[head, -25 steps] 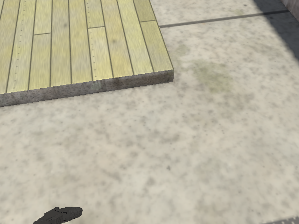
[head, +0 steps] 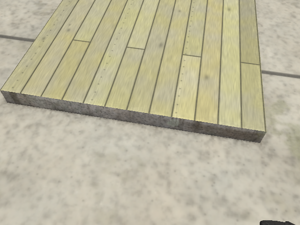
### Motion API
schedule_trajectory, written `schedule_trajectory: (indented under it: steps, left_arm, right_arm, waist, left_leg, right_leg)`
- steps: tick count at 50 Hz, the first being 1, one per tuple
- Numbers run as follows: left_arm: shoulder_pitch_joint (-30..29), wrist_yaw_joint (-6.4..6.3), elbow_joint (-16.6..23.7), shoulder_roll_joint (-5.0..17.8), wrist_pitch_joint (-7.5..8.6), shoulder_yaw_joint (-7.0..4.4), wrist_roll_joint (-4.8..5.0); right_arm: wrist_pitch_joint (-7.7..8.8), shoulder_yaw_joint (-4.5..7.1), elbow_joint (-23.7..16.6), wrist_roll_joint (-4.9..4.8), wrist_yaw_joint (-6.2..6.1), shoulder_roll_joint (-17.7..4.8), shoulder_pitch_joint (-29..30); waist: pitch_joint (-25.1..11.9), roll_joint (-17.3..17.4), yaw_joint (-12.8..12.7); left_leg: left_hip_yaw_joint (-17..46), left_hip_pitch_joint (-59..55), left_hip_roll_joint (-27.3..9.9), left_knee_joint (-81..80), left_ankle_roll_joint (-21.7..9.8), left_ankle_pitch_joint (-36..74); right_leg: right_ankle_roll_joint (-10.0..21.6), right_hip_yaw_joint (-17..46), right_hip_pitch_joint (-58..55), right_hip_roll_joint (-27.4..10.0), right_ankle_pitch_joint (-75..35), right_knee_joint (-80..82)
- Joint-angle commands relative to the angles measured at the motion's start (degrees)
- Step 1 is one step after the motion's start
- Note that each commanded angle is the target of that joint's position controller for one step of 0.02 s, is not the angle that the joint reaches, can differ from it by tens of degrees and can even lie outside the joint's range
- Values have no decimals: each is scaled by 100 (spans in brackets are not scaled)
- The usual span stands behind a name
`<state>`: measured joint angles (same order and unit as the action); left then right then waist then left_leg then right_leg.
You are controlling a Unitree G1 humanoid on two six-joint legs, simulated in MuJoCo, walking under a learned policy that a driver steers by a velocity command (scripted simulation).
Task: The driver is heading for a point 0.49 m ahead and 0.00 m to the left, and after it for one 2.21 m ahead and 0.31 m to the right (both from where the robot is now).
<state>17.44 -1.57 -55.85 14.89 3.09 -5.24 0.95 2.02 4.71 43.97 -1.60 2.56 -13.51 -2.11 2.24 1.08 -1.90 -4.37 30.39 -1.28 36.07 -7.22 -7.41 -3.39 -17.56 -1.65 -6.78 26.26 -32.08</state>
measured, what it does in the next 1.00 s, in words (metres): walks ahead: right foot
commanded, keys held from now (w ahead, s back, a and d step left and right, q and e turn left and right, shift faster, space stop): w+q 0.10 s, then w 0.34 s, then w+e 0.56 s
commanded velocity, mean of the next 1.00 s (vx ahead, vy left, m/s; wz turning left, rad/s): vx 0.50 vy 0.00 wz -0.02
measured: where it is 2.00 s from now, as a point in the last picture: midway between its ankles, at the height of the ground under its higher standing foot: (190, 95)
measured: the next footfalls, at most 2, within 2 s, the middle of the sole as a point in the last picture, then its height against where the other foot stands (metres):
right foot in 0.52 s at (171, 218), level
left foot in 1.02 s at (129, 163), level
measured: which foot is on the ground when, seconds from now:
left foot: down 0.00-0.54, up 0.56-1.00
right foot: down 0.00-0.00, up 0.02-0.50, down 0.52-1.00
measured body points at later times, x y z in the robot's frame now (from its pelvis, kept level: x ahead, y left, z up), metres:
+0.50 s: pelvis +0.29 +0.01 +0.01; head +0.31 +0.02 +0.46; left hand +0.45 +0.27 -0.09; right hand +0.33 -0.26 -0.11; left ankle +0.12 +0.08 -0.71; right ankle +0.44 -0.06 -0.71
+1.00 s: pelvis +0.55 +0.04 +0.02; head +0.58 +0.04 +0.47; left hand +0.54 +0.32 -0.11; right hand +0.76 -0.19 -0.07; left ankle +0.68 +0.15 -0.70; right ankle +0.44 -0.06 -0.71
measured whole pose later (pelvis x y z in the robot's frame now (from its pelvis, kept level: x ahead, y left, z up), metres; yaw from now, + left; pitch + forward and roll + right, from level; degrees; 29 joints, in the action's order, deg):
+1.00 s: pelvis +0.55 +0.04 +0.02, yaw -5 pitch +2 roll -1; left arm 24.2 0.4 -52.0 15.0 2.8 -4.3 -0.8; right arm 3.9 0.5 41.7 1.7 0.8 -14.1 -2.1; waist 1.7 1.6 -5.6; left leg 1.7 27.6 -1.1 30.4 1.9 -6.9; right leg 3.9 9.6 2.1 6.6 19.8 -21.1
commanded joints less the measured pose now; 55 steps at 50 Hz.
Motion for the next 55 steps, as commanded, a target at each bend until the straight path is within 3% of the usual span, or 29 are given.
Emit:
schedule_trajectory:
  steps: [1,2,3,4,5,6,8,11,17,18,20,23,25,26,27,28,29,30,32,35,38,46,48,50,51,52,53,54,55]
  left_arm:
    - [-48,58,923,185,308,97,-124]
    - [-641,145,1016,645,557,15,126]
    - [-887,172,1083,670,643,18,231]
    - [-885,123,994,643,654,16,111]
    - [-866,75,955,738,600,-53,-35]
    - [-714,82,919,761,498,-87,-44]
    - [-667,85,951,610,342,-75,-86]
    - [-1182,71,1118,446,266,-9,-157]
    - [-2178,210,1360,332,317,94,-56]
    - [-1897,332,1314,131,74,225,-443]
    - [-2132,380,1453,244,-26,214,-381]
    - [-1789,410,1479,515,49,157,-313]
    - [-636,316,1117,669,106,72,-275]
    - [270,250,874,828,157,14,-328]
    - [914,209,819,1503,184,-150,-445]
    - [777,287,695,1455,75,-187,-253]
    - [162,333,851,1121,37,-108,-148]
    - [-178,345,923,773,29,-25,-131]
    - [-219,298,795,496,46,68,-133]
    - [41,277,657,691,135,16,-86]
    - [291,250,597,823,114,-32,-80]
    - [830,200,574,904,33,-89,-172]
    - [647,157,668,971,25,-113,-195]
    - [322,151,794,1055,33,-135,-174]
    - [267,183,862,884,78,-84,-106]
    - [286,185,1119,433,124,49,32]
    - [869,163,1236,330,70,80,32]
    - [910,120,976,679,-75,37,-166]
    - [589,191,947,693,-111,24,-234]
  right_arm:
    - [50,597,66,20,-121,-2037,-1965]
    - [107,437,2,118,-77,-1544,-2159]
    - [165,352,23,125,-85,-1201,-1957]
    - [202,281,-76,69,-83,-972,-1499]
    - [221,218,-164,68,-96,-774,-1111]
    - [229,159,-242,110,-122,-634,-919]
    - [275,161,-219,113,-178,-710,-1006]
    - [305,183,-76,93,-290,-859,-1374]
    - [309,152,141,82,-327,-883,-1827]
    - [326,106,282,237,-231,-826,-2208]
    - [307,79,363,291,-224,-735,-2351]
    - [276,133,363,361,-322,-1016,-2109]
    - [275,147,386,402,-334,-1103,-1958]
    - [284,89,359,396,-327,-957,-1978]
    - [313,-20,163,167,-270,-508,-2538]
    - [344,10,267,233,-252,-666,-2636]
    - [336,11,218,369,-250,-803,-2219]
    - [368,-23,148,388,-213,-790,-1746]
    - [312,-66,8,467,-173,-674,-1462]
    - [149,-140,45,487,-154,-554,-1602]
    - [111,-191,-152,450,-159,-522,-988]
    - [201,-297,-613,325,-161,-493,339]
    - [252,-269,-611,308,-190,-612,149]
    - [342,-193,-389,323,-263,-791,-645]
    - [431,-110,-278,409,-338,-1050,-1224]
    - [430,-11,-295,547,-437,-1537,-1927]
    - [291,93,-226,525,-408,-1870,-1840]
    - [215,0,-280,464,-365,-1281,-1536]
    - [210,-119,-360,392,-334,-813,-1242]
  waist:
    - [-2110,1503,502]
    - [-2194,716,875]
    - [-1541,550,792]
    - [-1067,-11,510]
    - [-877,-32,289]
    - [-796,-7,115]
    - [-705,6,26]
    - [-452,75,171]
    - [-97,338,614]
    - [-109,482,598]
    - [86,433,693]
    - [82,460,377]
    - [-465,380,-117]
    - [-1055,140,-481]
    - [-1877,-1099,-307]
    - [-2065,-1779,-193]
    - [-1197,-926,-10]
    - [-655,-346,-15]
    - [-123,-275,200]
    - [-282,-445,318]
    - [-63,-449,187]
    - [-69,-564,-275]
    - [-138,-637,-107]
    - [-400,-481,339]
    - [-842,-101,619]
    - [-1653,673,864]
    - [-1776,1797,454]
    - [-1182,789,283]
    - [-611,233,296]
  left_leg:
    - [4939,-5241,-1745,-1652,-1852,-987]
    - [5002,-5322,-1802,-2074,-1634,-921]
    - [4058,-4811,-1624,-1942,-1386,-408]
    - [3259,-3849,-1344,-1895,-1165,243]
    - [2739,-3060,-1130,-1927,-1006,760]
    - [2453,-2590,-1006,-2047,-943,1042]
    - [2167,-2183,-921,-2223,-954,1546]
    - [1710,-2085,-769,-2411,-850,1964]
    - [1414,-2319,-642,-2496,-470,1116]
    - [1318,-2536,-504,-2537,-322,1534]
    - [1370,-2855,-637,-2377,-295,1970]
    - [1431,-3407,-924,-1989,-183,2827]
    - [1119,-3597,-748,-717,-34,4307]
    - [863,-3073,-511,519,52,3810]
    - [448,-1215,199,2617,337,1477]
    - [564,61,852,3667,415,-2066]
    - [904,618,357,3998,364,-1737]
    - [863,637,83,3746,378,-1263]
    - [833,265,-236,2943,482,-940]
    - [650,-49,-264,2488,726,-896]
    - [522,274,-331,1695,956,-519]
    - [455,29,1,-84,1053,304]
    - [553,-489,81,-420,943,43]
    - [494,-1677,245,-1061,764,-26]
    - [886,-2701,-217,-1332,555,5]
    - [2293,-3997,-1631,-1567,224,-672]
    - [4223,-4332,-2474,-2103,-284,-722]
    - [4006,-3741,-2319,-2002,-304,-1640]
    - [3220,-3100,-1961,-2185,-177,-1731]
  right_leg:
    - [117,1337,4226,889,698,-4866]
    - [276,2264,4883,657,506,-5188]
    - [426,2185,5173,412,40,-4962]
    - [457,2191,4839,127,-418,-4445]
    - [429,2192,4345,-60,-659,-3941]
    - [403,2200,3974,-180,-810,-3730]
    - [282,2085,3778,-185,-1028,-3291]
    - [136,1964,4035,-109,-1906,-2251]
    - [280,1816,3802,225,-3517,-227]
    - [287,1400,3615,275,-3410,-343]
    - [372,1420,3706,286,-3008,-262]
    - [631,1481,3346,420,-2070,130]
    - [896,1271,2104,823,-1688,478]
    - [1124,1615,836,520,-1955,495]
    - [1832,4008,-1032,-978,-1870,562]
    - [2257,6030,-1441,-1444,-1814,1512]
    - [2171,5495,-825,-1242,-947,1604]
    - [2066,4780,-71,-1041,-910,1722]
    - [1763,3946,877,-523,-1760,2016]
    - [1814,3426,1096,-254,-2864,2081]
    - [1846,3300,1182,-131,-2673,2276]
    - [1516,3420,652,17,-3592,1618]
    - [1373,3654,699,-62,-3806,1298]
    - [1152,3721,953,133,-4104,536]
    - [981,3460,1338,515,-3876,-477]
    - [776,2838,2251,956,-2261,-1943]
    - [744,2274,3484,1481,629,-2780]
    - [789,2332,3735,882,365,-3387]
    - [755,2322,3698,713,-123,-3374]
Keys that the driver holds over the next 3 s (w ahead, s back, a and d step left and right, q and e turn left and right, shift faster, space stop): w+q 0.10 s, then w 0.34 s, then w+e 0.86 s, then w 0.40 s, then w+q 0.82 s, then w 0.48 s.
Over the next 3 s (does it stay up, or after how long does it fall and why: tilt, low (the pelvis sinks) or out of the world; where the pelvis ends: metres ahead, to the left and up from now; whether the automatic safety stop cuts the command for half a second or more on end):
stays up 1.56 -0.35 0.13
